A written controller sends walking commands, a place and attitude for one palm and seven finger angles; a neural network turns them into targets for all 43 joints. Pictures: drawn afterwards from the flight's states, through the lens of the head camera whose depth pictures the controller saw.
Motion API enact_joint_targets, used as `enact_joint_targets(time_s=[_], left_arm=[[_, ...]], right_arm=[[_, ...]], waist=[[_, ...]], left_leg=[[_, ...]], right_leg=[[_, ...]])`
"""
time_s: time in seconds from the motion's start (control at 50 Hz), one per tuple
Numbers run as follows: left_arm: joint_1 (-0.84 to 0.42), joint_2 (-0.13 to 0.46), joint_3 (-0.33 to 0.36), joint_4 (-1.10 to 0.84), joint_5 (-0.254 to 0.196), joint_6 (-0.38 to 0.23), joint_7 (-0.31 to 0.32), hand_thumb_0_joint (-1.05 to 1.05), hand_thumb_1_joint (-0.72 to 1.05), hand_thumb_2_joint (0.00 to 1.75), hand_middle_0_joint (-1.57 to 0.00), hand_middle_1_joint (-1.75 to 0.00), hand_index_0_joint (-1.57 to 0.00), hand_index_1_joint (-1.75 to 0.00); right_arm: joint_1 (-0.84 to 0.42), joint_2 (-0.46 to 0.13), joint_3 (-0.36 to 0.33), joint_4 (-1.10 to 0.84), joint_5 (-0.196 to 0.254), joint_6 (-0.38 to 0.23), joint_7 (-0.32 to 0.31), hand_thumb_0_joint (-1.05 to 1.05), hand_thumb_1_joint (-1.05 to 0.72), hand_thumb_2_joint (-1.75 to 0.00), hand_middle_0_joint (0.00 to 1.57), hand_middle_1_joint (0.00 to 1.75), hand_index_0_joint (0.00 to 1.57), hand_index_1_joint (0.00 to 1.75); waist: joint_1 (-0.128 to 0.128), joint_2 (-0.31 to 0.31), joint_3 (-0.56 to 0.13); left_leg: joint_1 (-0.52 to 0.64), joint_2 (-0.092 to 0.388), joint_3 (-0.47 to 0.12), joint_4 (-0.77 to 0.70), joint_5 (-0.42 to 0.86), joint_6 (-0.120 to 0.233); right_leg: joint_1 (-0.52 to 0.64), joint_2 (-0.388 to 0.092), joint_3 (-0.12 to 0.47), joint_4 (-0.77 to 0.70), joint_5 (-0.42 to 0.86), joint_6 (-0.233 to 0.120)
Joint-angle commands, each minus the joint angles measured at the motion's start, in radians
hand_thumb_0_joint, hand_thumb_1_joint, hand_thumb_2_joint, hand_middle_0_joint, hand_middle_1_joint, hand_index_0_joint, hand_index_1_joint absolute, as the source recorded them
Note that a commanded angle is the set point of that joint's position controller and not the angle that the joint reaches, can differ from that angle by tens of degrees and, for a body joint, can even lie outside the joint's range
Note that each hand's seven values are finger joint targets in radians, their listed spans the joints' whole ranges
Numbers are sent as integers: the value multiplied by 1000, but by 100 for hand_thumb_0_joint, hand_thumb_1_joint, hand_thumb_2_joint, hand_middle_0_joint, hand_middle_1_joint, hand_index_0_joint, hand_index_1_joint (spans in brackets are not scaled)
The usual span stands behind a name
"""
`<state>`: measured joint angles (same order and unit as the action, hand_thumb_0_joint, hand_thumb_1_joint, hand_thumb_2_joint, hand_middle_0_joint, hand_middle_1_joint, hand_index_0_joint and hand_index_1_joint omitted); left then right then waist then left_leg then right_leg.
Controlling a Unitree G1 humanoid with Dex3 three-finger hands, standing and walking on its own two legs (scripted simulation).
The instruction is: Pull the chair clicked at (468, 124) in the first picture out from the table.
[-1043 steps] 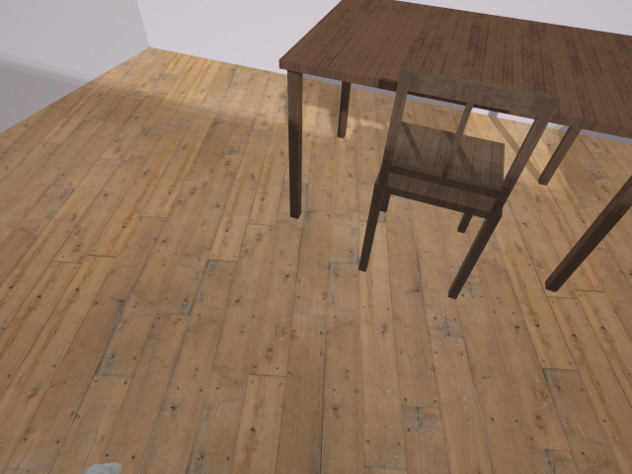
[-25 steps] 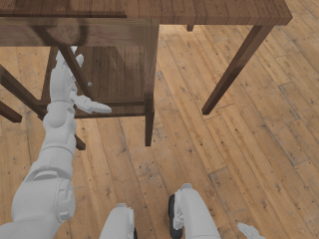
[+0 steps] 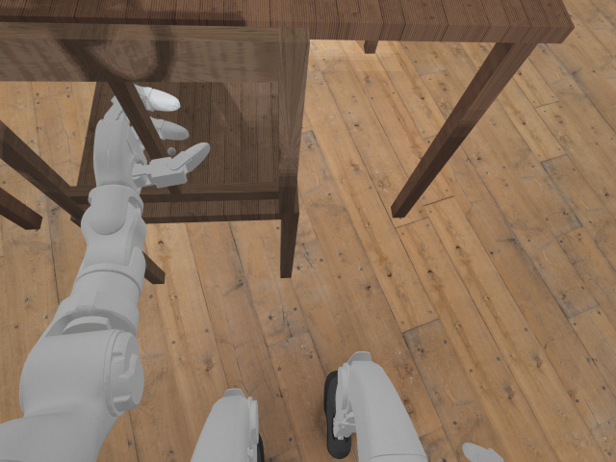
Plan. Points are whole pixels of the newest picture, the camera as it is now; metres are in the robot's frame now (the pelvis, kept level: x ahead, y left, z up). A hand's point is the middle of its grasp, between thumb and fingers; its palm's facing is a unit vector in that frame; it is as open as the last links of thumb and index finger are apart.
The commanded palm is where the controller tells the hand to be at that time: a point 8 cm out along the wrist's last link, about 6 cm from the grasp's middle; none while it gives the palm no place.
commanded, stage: hook a spindle and tug to test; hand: left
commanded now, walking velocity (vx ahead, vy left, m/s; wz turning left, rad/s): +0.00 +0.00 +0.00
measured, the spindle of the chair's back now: (153, 144) +0.52 +0.17 +0.01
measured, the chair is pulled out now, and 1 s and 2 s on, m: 0.00 0.03 0.07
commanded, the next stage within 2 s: step backward, pulling the chair out in 0.78 s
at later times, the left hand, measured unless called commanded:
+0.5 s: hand (173, 153) +0.49 +0.14 +0.03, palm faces +0.00 -1.00 -0.03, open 4.8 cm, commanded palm +0.44 +0.17 +0.03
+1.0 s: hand (175, 173) +0.46 +0.13 +0.03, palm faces -0.05 -0.98 -0.17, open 5.0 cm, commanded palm +0.43 +0.18 +0.03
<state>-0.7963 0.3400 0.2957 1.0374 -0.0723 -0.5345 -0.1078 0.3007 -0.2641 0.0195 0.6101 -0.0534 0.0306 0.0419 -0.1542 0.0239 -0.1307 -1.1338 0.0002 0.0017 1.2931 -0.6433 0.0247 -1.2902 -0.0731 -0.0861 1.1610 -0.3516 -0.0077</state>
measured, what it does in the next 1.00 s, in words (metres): rises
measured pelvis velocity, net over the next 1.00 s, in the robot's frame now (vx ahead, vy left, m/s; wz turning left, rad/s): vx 0.05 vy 0.01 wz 0.00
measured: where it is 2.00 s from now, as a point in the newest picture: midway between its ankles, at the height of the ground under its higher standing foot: (283, 454)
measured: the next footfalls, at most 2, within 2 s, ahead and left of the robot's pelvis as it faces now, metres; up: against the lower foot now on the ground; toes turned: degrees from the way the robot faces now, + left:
none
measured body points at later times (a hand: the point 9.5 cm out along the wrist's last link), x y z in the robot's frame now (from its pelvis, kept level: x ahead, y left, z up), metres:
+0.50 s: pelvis +0.02 +0.01 +0.01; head +0.18 +0.01 +0.43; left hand +0.48 +0.19 +0.03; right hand +0.07 -0.25 -0.11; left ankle -0.03 +0.10 -0.62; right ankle +0.09 -0.13 -0.62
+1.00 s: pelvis +0.05 +0.01 +0.05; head +0.21 +0.01 +0.47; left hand +0.46 +0.19 +0.04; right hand +0.15 -0.24 -0.08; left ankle -0.03 +0.10 -0.62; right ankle +0.09 -0.13 -0.62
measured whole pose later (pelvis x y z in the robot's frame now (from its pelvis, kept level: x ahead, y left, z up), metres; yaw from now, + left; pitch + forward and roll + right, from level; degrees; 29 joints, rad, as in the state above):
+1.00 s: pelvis +0.05 +0.01 +0.05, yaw +0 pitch +22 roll -1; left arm -0.45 0.23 0.08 0.61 -0.03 -0.29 0.02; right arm 0.22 -0.21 -0.01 0.54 0.02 0.10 -0.04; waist -0.08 0.03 -0.04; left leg -0.80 -0.02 0.01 1.02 -0.60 0.04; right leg -0.98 -0.07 -0.07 0.96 -0.36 0.02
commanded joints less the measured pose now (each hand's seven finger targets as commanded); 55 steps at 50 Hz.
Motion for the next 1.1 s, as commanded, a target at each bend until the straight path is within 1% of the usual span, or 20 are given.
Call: enact_joint_targets(time_s=[0.0,0.06,0.2,0.24,0.3,0.44,0.54,0.62,0.7,0.72,0.8,0.84,0.86,0.88,0.9,0.94,0.98,1.02,1.04,1.08], left_arm=[[-397,122,-12,-219,-6,-64,-20,0,73,83,-50,-145,-50,-145],[-380,119,-11,-234,-8,-58,-17,0,90,90,-50,-145,-50,-145],[-324,85,-37,-252,-4,-51,-7,0,90,90,-50,-145,-50,-145],[-281,76,-37,-293,-8,-52,-6,0,90,90,-50,-145,-50,-145],[-251,42,-67,-316,-14,-47,-4,0,90,90,-50,-145,-50,-145],[-72,33,-64,-407,-23,-39,2,0,90,90,-50,-145,-50,-145],[21,-19,-103,-472,-34,-22,6,0,90,90,-50,-145,-50,-145],[122,-23,-107,-564,-39,-22,15,0,90,90,-50,-145,-50,-145],[199,-54,-134,-616,-40,-16,20,0,90,90,-50,-145,-50,-145],[185,-65,-149,-658,-43,-20,22,0,90,90,-50,-145,-50,-145],[200,-89,-168,-646,-35,-17,35,0,90,90,-50,-145,-50,-145],[168,-62,-146,-647,-28,-22,41,0,90,90,-50,-145,-50,-145],[108,-51,-147,-624,-19,-24,45,0,90,90,-50,-145,-50,-145],[-77,199,-102,-756,67,90,115,0,90,90,-50,-145,-50,-145],[-113,136,-141,-784,62,152,142,0,90,90,-50,-145,-50,-145],[51,56,-183,-641,73,246,165,0,90,90,-50,-145,-50,-145],[109,5,-230,-544,77,301,174,0,90,90,-50,-145,-50,-145],[79,7,-231,-481,74,311,177,0,90,90,-50,-145,-50,-145],[65,8,-231,-462,74,309,176,0,90,90,-50,-145,-50,-145],[49,5,-232,-411,74,307,174,0,90,90,-50,-145,-50,-145]], right_arm=[[152,-161,-65,-55,3,-11,-11,0,-90,-90,20,30,20,30],[154,-160,-68,-58,3,-6,-8,0,-90,-90,20,30,20,30],[145,-157,-69,-68,5,1,-5,0,-90,-90,20,30,20,30],[145,-156,-71,-75,6,-1,0,0,-90,-90,20,30,20,30],[136,-150,-72,-80,10,0,3,0,-90,-90,20,30,20,30],[136,-144,-79,-100,15,-6,10,0,-90,-90,20,30,20,30],[126,-137,-81,-108,22,-11,13,0,-90,-90,20,30,20,30],[124,-132,-88,-124,23,-24,14,0,-90,-90,20,30,20,30],[113,-121,-91,-124,27,-34,15,0,-90,-90,20,30,20,30],[107,-119,-91,-127,26,-40,14,0,-90,-90,20,30,20,30],[102,-115,-93,-114,26,-50,11,0,-90,-90,20,30,20,30],[99,-118,-92,-110,24,-53,5,0,-90,-90,20,30,20,30],[95,-121,-91,-99,24,-53,-1,0,-90,-90,20,30,20,30],[106,-104,-93,-168,74,22,-47,0,-90,-90,20,30,20,30],[116,-82,-99,-196,87,34,-84,0,-90,-90,20,30,20,30],[83,-78,-81,-177,93,66,-128,0,-90,-90,20,30,20,30],[85,-80,-68,-151,98,90,-151,0,-90,-90,20,30,20,30],[85,-87,-65,-132,97,101,-165,0,-90,-90,20,30,20,30],[87,-89,-63,-122,96,103,-167,0,-90,-90,20,30,20,30],[80,-92,-64,-117,94,106,-164,0,-90,-90,20,30,20,30]], waist=[[-40,110,-566],[-39,90,-578],[-34,83,-544],[-14,120,-583],[-23,77,-552],[16,82,-591],[21,66,-534],[44,65,-577],[53,65,-541],[51,92,-556],[39,42,-516],[41,46,-510],[24,44,-488],[72,4,-678],[43,18,-639],[40,66,-549],[30,-8,-470],[33,-9,-442],[40,34,-430],[51,47,-407]], left_leg=[[165,-13,-42,-194,456,-34],[162,-12,-41,-189,473,-33],[171,-8,-45,-204,475,-36],[215,-5,-45,-207,527,-46],[191,-3,-40,-208,523,-40],[234,4,-37,-219,639,-50],[249,14,-41,-234,691,-55],[264,13,-36,-235,756,-57],[270,16,-31,-243,773,-60],[292,14,-29,-237,788,-60],[272,14,-27,-230,744,-56],[257,9,-28,-226,722,-54],[251,10,-33,-219,712,-59],[467,7,14,-418,584,-28],[459,-8,27,-469,555,-12],[542,15,-15,-526,691,-38],[588,40,-29,-570,762,-32],[654,63,-35,-608,904,-38],[697,77,-36,-622,970,-47],[744,98,-31,-638,972,-53]], right_leg=[[501,56,56,-62,221,-23],[517,58,56,-62,243,-21],[503,59,50,-67,227,-21],[505,60,45,-63,246,-25],[525,61,48,-70,268,-23],[576,62,46,-67,340,-26],[566,63,35,-73,357,-26],[618,60,42,-70,419,-31],[622,56,41,-78,432,-31],[615,56,40,-79,438,-33],[602,53,38,-77,424,-28],[596,52,41,-66,417,-30],[567,50,39,-58,403,-28],[1005,-26,138,-259,490,-42],[1088,-42,146,-304,615,-43],[988,-46,104,-308,677,-41],[1001,-55,100,-358,724,-31],[1013,-71,100,-393,809,-28],[1016,-81,106,-411,833,-29],[1015,-85,114,-454,811,-25]])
